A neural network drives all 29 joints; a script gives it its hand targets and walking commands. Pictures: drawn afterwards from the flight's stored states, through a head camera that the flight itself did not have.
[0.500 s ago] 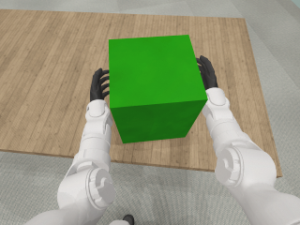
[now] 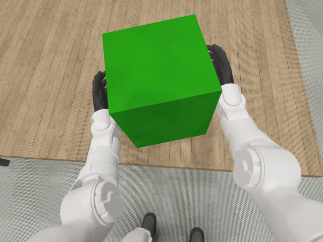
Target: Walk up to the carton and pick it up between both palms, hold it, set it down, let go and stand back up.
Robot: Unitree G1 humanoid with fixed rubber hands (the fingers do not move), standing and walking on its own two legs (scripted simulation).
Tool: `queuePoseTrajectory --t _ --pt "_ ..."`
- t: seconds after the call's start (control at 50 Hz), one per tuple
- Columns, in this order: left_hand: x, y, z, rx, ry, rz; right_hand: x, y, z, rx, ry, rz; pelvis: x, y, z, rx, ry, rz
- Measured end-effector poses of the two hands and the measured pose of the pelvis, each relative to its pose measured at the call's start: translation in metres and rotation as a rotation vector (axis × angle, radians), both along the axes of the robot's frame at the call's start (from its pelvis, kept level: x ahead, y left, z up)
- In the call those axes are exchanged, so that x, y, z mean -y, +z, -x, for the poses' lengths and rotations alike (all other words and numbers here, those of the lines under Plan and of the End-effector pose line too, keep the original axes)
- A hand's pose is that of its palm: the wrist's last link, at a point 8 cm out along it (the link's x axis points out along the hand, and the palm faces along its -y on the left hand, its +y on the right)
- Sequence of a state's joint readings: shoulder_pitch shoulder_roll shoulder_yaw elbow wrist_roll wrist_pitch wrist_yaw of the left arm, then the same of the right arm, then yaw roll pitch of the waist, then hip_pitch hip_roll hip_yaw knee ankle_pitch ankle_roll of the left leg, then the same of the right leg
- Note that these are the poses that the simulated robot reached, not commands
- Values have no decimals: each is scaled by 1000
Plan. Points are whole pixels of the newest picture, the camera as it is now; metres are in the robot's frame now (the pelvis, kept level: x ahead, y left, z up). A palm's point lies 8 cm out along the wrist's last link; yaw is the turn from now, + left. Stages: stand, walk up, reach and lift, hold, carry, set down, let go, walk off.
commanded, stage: set down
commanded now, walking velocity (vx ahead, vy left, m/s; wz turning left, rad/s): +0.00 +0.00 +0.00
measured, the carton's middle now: (161, 91) +0.47 +0.08 -0.01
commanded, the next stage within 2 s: none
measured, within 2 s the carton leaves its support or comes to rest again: rests again in 1.02 s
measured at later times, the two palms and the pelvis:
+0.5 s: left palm (101, 108) +0.40 +0.22 +0.01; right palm (221, 79) +0.49 -0.07 +0.03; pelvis -0.01 +0.00 +0.00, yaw +0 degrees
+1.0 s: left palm (99, 117) +0.37 +0.20 +0.03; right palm (228, 88) +0.46 -0.08 +0.04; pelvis -0.03 -0.01 +0.00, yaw +0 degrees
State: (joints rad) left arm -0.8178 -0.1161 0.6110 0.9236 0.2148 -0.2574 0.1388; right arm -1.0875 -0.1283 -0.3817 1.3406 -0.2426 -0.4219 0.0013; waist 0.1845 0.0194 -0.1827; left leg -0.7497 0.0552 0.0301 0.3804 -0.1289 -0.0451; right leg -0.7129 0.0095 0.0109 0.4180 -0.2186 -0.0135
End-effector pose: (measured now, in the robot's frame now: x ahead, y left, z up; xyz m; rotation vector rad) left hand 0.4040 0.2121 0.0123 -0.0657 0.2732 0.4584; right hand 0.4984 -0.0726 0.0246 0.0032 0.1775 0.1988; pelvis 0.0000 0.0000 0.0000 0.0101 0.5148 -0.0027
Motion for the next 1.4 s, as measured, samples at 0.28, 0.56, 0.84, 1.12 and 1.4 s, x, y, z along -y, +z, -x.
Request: queuePoseTrajectory --t 0.28,0.56,0.84,1.12,1.4 --pt "-3 -1 5 8 4 2 -4 1 3 -9 5 12 -3 0 4 4 0 4" --pt "-4 -1 10 -4 10 4 -4 4 4 -19 24 50 -3 0 7 9 0 4" --pt "2 3 27 -64 37 3 0 8 17 -55 53 78 5 2 19 26 0 -6" --pt "5 21 44 -13 -4 26 13 22 46 -80 38 69 5 0 45 59 -9 12" --pt "2 13 69 -46 -18 16 17 20 70 -119 36 96 1 -1 61 80 -10 18"
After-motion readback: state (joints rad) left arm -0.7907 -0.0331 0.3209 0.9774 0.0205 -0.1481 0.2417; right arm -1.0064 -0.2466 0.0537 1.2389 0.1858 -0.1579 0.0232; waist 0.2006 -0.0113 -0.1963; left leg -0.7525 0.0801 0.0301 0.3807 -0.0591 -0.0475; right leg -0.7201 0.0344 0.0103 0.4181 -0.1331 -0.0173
